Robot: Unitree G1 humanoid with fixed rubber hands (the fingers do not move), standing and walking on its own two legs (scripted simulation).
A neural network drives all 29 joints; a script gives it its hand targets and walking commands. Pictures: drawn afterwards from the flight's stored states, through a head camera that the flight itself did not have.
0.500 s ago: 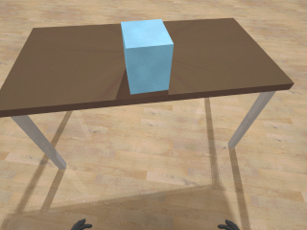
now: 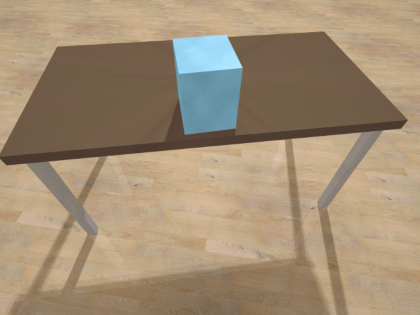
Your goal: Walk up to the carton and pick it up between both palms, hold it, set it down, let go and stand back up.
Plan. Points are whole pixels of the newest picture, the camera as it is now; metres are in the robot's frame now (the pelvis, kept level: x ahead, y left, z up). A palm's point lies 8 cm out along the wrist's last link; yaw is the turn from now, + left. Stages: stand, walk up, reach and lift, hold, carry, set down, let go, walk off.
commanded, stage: stand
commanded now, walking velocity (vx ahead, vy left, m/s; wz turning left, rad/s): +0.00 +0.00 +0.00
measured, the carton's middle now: (205, 85) +0.76 +0.04 +0.00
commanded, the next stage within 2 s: walk up in 1.68 s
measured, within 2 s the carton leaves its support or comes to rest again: neither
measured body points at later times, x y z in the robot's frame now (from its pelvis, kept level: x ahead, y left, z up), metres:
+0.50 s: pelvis +0.00 -0.01 +0.01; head +0.01 -0.02 +0.46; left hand -0.01 +0.19 -0.16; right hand -0.02 -0.22 -0.16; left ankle +0.00 +0.11 -0.73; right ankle +0.00 -0.13 -0.73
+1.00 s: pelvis -0.02 -0.01 +0.01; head -0.01 -0.01 +0.46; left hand -0.05 +0.18 -0.16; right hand -0.06 -0.21 -0.16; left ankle +0.00 +0.11 -0.73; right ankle +0.00 -0.13 -0.73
